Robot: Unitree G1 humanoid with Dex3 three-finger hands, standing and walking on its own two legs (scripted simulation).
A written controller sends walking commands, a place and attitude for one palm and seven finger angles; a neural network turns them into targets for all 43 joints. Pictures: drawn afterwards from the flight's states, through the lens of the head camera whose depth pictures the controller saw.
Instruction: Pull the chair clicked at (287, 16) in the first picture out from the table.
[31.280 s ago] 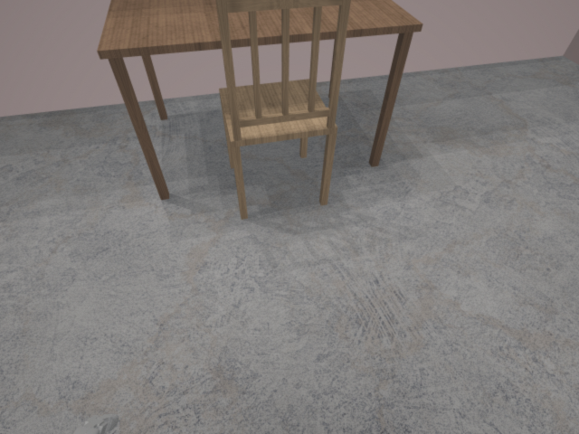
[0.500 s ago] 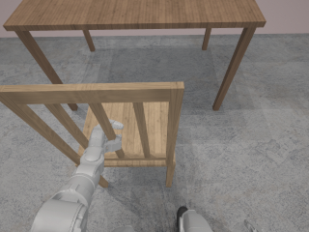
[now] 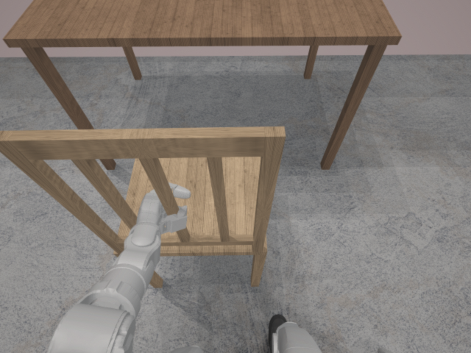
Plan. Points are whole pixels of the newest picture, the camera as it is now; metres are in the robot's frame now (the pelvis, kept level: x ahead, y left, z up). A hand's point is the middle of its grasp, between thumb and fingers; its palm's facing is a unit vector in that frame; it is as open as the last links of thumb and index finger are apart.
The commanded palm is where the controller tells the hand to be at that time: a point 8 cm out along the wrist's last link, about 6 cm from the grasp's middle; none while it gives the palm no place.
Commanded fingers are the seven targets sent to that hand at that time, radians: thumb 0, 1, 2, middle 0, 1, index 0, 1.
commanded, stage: step backward, pulling the chair out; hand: left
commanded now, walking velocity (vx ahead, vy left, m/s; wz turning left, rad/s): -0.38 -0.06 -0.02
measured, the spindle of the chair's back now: (171, 207) +0.38 +0.14 -0.05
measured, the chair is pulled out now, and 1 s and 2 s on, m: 0.36 0.38 0.39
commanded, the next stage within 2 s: none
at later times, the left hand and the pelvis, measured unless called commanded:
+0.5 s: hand (181, 219) +0.36 +0.12 -0.06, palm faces +0.00 -0.98 -0.20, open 5.4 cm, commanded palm +0.37 +0.17 -0.05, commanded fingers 0.00 0.90 0.90 -0.50 -1.45 -0.50 -1.45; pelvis -0.01 -0.01 +0.00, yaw -1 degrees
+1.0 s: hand (181, 224) +0.35 +0.12 -0.06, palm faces +0.01 -0.98 -0.21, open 5.5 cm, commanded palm +0.36 +0.17 -0.05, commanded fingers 0.00 0.90 0.90 -0.50 -1.45 -0.50 -1.45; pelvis -0.01 -0.01 +0.00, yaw -2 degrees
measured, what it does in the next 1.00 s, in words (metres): stands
